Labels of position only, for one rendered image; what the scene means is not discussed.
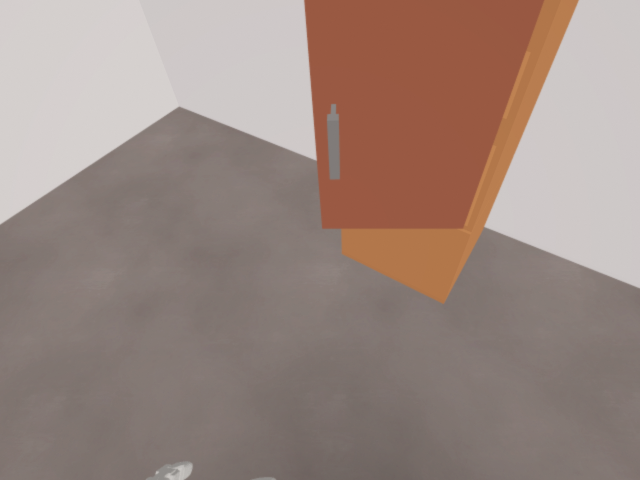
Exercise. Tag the cupboard door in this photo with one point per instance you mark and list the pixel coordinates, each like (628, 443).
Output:
(421, 87)

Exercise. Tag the handle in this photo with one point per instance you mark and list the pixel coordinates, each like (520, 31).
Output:
(333, 143)

